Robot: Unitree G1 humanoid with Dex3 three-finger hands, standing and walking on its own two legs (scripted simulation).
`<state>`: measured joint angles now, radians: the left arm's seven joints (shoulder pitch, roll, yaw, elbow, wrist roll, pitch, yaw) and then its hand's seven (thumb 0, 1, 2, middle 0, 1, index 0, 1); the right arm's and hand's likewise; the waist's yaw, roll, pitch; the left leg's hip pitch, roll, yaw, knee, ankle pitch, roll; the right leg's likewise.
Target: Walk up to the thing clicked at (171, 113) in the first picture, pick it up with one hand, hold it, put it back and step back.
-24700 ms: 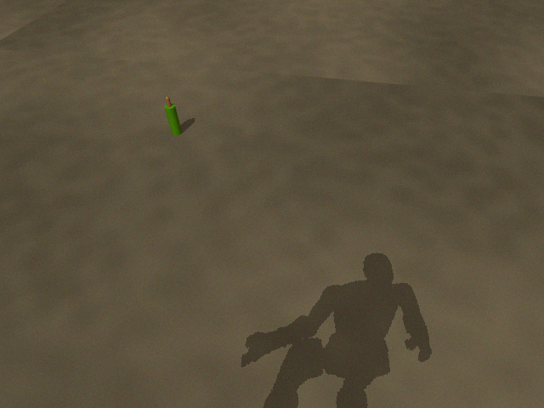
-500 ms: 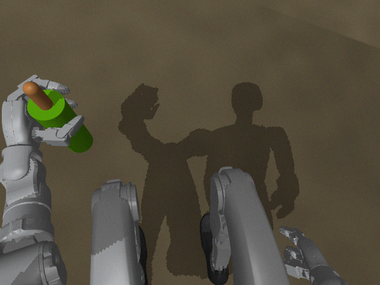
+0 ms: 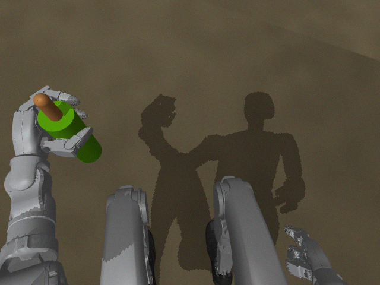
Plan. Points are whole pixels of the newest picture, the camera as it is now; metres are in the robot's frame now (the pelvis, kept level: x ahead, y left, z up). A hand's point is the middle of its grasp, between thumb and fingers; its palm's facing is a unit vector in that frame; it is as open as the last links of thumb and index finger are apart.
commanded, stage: lift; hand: left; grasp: from the side
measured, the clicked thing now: (70, 130) +0.43 +0.23 -0.04
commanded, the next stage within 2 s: hold in 1.74 s
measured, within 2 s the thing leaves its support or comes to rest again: neither
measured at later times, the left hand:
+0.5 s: hand (21, 97) +0.39 +0.20 +0.16, palm faces +0.07 -1.00 -0.07, open 8.2 cm
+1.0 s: hand out of the picture +0.39 +0.20 +0.27, palm faces +0.07 -1.00 -0.04, open 8.2 cm
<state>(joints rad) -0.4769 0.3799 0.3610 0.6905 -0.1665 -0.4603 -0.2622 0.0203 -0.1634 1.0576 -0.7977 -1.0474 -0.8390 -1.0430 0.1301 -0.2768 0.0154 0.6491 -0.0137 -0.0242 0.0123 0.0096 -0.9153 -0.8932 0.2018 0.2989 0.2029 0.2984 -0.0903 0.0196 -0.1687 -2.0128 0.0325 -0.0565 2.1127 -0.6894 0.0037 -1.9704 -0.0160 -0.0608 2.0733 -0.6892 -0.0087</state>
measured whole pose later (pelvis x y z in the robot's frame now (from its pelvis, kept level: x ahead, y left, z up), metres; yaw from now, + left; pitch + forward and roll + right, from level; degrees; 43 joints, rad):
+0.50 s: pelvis +0.03 +0.00 +0.14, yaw +1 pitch +27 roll -3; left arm -0.17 0.29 0.19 0.28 -0.19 -0.26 -0.11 0.02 -0.16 1.06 -0.80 -1.05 -0.84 -1.04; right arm 0.15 -0.25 0.00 0.61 0.05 -0.04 -0.04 0.01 -0.89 -0.89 0.20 0.30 0.20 0.30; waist -0.04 0.03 -0.18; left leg -1.50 0.04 -0.05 1.67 -0.65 0.00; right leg -1.46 0.00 -0.06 1.62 -0.64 0.00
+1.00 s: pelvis +0.06 +0.01 +0.24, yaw +3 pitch +17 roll -3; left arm -0.14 0.26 0.14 0.36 -0.19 -0.28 -0.09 0.02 -0.16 1.06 -0.80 -1.05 -0.84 -1.04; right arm 0.23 -0.24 0.01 0.64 0.03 -0.07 -0.05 0.01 -0.90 -0.89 0.20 0.30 0.20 0.30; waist -0.04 0.02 -0.11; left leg -1.01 0.04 -0.02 1.25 -0.55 0.00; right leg -0.97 0.00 -0.05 1.20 -0.53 0.00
